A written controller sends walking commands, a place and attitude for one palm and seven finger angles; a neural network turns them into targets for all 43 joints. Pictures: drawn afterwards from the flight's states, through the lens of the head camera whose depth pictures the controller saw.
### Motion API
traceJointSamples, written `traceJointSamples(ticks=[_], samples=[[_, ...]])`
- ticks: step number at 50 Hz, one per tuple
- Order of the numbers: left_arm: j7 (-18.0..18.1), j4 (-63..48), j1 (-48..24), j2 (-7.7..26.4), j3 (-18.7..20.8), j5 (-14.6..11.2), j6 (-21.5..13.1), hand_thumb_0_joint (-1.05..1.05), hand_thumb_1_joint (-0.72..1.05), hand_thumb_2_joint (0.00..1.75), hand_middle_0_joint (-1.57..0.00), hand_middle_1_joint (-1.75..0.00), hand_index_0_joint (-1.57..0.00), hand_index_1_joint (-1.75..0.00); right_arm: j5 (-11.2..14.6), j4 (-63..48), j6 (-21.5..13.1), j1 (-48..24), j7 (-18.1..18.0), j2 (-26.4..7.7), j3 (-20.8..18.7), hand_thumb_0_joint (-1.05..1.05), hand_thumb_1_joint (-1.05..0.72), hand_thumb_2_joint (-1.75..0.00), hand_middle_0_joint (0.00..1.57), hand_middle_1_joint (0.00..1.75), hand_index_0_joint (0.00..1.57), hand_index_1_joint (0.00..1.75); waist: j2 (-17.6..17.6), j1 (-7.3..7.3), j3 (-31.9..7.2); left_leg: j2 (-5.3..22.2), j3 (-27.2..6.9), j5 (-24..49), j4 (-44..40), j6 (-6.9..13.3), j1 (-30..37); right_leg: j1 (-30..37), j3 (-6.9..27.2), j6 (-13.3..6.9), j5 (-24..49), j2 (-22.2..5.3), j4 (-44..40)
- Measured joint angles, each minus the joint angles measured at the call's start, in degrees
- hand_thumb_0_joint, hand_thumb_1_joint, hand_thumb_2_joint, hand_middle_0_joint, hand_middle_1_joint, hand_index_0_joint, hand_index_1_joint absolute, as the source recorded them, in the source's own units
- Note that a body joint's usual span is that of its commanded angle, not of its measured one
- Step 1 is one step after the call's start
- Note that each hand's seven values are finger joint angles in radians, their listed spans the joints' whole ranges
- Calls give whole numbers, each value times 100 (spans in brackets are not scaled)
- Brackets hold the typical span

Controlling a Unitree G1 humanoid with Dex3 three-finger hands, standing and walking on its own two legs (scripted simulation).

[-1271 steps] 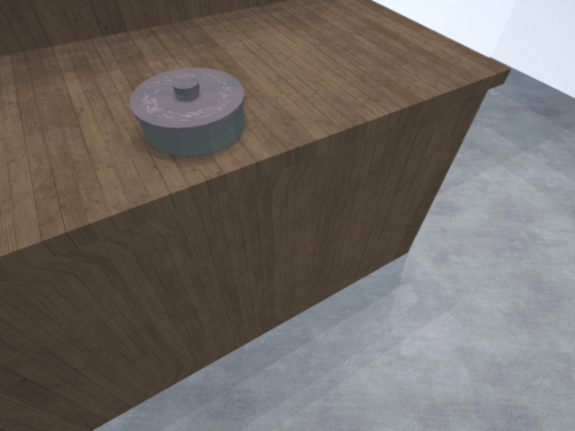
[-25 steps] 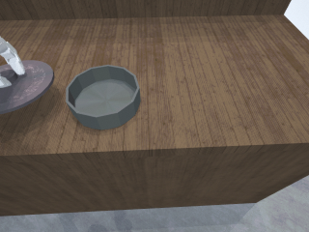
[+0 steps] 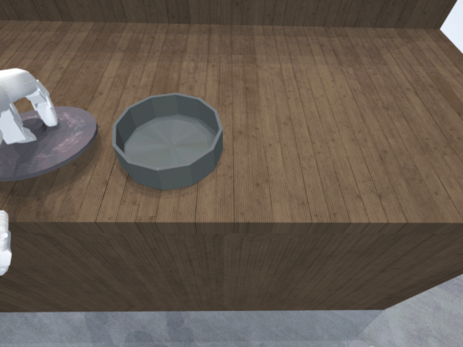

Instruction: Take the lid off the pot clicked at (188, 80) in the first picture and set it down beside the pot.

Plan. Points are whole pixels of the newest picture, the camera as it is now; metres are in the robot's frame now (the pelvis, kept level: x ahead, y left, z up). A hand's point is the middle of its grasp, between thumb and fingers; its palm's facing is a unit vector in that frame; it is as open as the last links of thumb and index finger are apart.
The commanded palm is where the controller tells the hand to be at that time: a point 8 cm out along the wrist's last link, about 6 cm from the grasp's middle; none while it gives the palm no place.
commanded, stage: lower the lid onto the table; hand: left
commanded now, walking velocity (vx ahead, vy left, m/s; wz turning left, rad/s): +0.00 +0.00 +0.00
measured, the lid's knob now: (30, 128) +0.46 +0.34 +0.12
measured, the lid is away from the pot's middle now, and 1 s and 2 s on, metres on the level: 0.23 0.23 0.23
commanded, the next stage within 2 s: open the fingers wide in 0.52 s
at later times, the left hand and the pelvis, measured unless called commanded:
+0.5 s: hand (29, 132) +0.44 +0.32 +0.14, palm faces -0.41 -0.17 -0.90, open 7.1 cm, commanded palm +0.45 +0.34 +0.19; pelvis +0.00 +0.00 +0.00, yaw -1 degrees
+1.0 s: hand (29, 136) +0.43 +0.33 +0.13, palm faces -0.38 -0.11 -0.92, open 7.1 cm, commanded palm +0.44 +0.33 +0.19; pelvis -0.01 +0.00 -0.01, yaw -2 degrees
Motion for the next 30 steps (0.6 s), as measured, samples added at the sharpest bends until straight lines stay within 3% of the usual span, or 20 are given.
traceJointSamples(ticks=[19, 30], samples=[[198, 22, 320, 44, 313, -23, -235, 3, 20, 89, -69, -85, -78, -88, -28, 42, 128, 225, 59, -21, -54, 1, -91, -90, 20, 30, 20, 30, 38, -108, -73, 11, 53, -63, 111, 13, -164, -187, 61, 27, -50, 6, 122], [306, 555, 25, 69, 113, 2, -261, 4, 18, 86, -69, -87, -80, -90, 40, 22, 183, 151, 1, -17, 9, 1, -91, -90, 20, 30, 20, 30, -10, -104, -117, 68, 77, -156, 348, -2, -355, -384, 88, 27, -121, 56, 345]])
